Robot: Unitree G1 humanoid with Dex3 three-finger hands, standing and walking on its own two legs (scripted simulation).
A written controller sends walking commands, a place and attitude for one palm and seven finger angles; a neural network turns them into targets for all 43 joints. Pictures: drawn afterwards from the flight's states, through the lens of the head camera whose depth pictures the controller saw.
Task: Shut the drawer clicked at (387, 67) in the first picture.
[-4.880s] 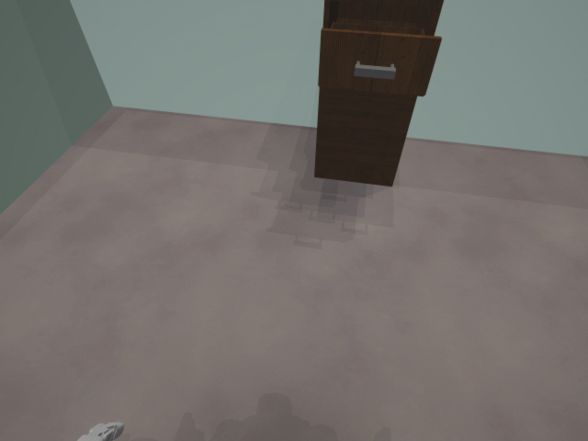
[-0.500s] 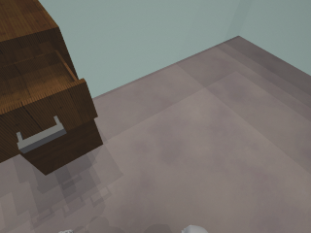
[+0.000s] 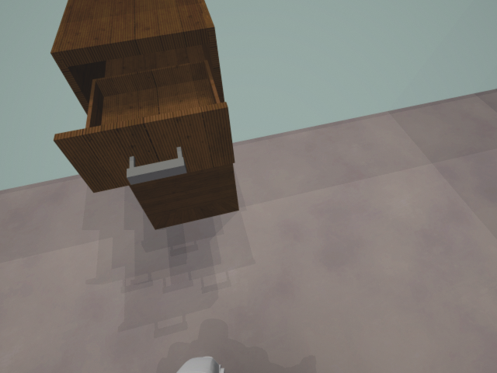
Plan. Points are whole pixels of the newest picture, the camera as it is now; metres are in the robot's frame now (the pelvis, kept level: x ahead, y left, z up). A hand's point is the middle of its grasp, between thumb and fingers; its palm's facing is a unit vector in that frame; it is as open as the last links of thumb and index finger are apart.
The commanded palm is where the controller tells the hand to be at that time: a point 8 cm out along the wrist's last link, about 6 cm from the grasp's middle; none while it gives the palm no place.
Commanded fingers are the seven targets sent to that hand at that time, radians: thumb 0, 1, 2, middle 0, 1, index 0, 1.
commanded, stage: turn to face it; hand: left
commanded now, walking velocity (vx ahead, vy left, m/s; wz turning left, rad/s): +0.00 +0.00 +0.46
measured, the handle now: (156, 163) +0.53 +0.25 -0.03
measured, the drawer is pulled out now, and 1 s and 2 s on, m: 0.28 0.28 0.28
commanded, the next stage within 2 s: take the last steps up to it in 0.46 s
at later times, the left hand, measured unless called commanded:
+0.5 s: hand out of the picture +0.04 +0.24 -0.15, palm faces +0.21 -0.94 -0.28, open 7.4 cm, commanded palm none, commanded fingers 0.00 0.90 0.90 -0.20 -0.30 -0.20 -0.30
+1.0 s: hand out of the picture -0.11 +0.13 -0.16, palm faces +0.37 -0.91 -0.17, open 7.4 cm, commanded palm none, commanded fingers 0.00 0.90 0.90 -0.20 -0.30 -0.20 -0.30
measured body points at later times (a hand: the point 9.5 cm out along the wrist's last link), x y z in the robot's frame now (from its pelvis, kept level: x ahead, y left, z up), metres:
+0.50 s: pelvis -0.01 +0.02 +0.00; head +0.01 +0.01 +0.45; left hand +0.03 +0.29 -0.13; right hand +0.10 -0.21 -0.15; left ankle -0.02 +0.13 -0.74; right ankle +0.01 -0.10 -0.71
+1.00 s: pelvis +0.00 -0.01 +0.01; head +0.00 +0.00 +0.46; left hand -0.13 +0.18 -0.15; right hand +0.11 -0.22 -0.15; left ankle -0.03 +0.13 -0.71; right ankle +0.01 -0.09 -0.74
